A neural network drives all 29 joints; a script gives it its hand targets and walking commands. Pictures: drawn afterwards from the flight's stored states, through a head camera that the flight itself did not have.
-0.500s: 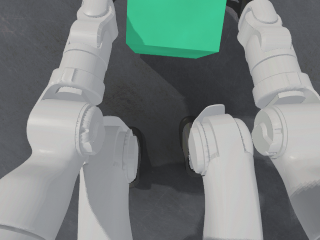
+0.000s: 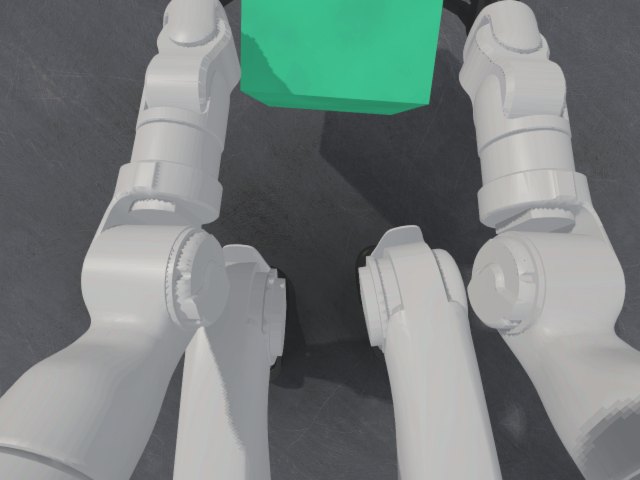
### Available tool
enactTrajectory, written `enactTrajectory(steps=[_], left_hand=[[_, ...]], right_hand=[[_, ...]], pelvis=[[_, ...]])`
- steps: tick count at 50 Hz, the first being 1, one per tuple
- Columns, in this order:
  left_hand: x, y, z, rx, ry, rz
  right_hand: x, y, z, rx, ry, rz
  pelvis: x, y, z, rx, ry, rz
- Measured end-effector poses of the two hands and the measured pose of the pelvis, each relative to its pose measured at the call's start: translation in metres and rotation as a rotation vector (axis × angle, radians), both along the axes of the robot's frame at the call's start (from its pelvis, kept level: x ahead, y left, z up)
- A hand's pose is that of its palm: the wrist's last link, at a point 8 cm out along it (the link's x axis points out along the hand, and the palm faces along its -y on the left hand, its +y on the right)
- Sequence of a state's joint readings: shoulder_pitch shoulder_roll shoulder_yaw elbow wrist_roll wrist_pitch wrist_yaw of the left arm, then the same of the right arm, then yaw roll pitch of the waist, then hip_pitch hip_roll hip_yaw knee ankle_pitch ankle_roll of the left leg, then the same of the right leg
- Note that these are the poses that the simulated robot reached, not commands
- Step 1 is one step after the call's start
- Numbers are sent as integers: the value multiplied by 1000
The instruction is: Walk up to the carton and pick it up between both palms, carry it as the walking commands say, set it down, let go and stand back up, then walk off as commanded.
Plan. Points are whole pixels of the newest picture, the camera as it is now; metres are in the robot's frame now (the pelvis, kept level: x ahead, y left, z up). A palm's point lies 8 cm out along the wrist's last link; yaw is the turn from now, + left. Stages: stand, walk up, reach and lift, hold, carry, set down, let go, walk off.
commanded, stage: reach and lift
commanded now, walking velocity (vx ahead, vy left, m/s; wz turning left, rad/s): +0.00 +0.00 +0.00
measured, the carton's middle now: (338, 16) +0.56 -0.06 -0.20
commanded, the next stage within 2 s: none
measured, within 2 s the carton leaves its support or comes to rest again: neither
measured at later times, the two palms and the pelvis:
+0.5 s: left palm out of the picture +0.54 +0.07 -0.06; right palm out of the picture +0.51 -0.19 -0.06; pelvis +0.00 +0.00 +0.04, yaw +0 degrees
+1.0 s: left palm out of the picture +0.52 +0.07 +0.01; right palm out of the picture +0.49 -0.18 +0.01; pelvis +0.00 +0.00 +0.09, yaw +0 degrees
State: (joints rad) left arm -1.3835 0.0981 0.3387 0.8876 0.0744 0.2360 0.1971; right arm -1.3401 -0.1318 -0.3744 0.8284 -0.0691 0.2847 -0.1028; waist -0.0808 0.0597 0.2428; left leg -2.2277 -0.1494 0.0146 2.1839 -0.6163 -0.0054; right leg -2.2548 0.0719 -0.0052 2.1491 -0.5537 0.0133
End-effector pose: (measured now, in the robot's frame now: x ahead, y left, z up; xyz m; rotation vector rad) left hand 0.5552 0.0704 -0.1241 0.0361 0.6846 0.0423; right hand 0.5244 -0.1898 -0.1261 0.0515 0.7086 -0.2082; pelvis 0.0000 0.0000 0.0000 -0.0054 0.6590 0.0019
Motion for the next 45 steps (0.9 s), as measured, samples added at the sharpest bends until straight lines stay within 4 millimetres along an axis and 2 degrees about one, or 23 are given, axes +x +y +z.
enactTrajectory(steps=[15, 45], left_hand=[[-8, -3, 30, 12, -9, 19], [-35, -3, 122, 26, -13, 27]], right_hand=[[-5, 0, 31, -18, -13, -22], [-33, 4, 123, -43, -20, -55]], pelvis=[[5, -4, 24, 18, 60, -8], [1, -2, 83, 18, 60, -10]])
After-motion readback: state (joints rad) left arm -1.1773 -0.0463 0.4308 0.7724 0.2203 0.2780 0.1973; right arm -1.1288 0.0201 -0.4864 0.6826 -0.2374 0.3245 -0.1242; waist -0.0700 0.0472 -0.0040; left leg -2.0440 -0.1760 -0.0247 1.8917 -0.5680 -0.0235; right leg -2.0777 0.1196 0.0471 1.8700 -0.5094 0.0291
